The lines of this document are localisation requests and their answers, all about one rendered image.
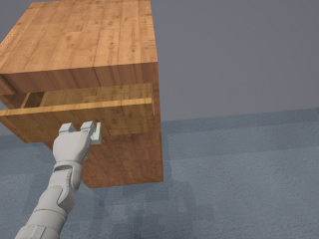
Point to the robot left hand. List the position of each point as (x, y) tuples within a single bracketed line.
[(73, 145)]

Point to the cabinet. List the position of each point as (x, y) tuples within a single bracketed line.
[(81, 44)]

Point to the left robot forearm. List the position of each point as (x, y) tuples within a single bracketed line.
[(54, 205)]

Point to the handle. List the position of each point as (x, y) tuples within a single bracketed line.
[(96, 136)]

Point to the drawer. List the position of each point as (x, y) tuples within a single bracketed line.
[(123, 109)]

